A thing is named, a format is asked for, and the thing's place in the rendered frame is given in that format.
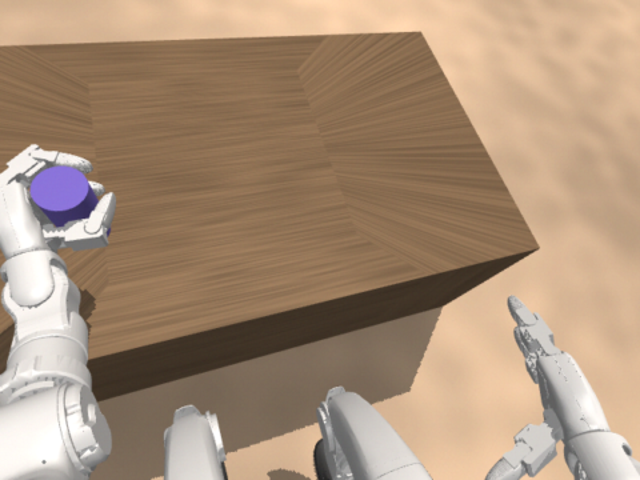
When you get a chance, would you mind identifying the right robot foot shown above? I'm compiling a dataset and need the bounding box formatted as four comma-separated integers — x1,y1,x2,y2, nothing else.
314,438,332,480

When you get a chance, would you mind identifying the right robot arm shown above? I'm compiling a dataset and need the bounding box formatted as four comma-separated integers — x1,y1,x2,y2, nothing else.
564,431,640,480

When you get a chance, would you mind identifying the left robot hand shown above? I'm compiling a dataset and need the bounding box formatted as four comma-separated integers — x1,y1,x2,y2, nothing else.
0,144,116,261

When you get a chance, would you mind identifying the right robot hand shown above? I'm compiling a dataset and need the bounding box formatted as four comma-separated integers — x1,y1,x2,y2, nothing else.
485,295,611,480

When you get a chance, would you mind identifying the left robot arm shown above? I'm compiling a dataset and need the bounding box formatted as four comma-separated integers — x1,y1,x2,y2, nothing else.
0,250,112,480

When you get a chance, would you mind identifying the can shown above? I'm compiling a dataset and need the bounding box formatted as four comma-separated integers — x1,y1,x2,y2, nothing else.
30,166,111,238

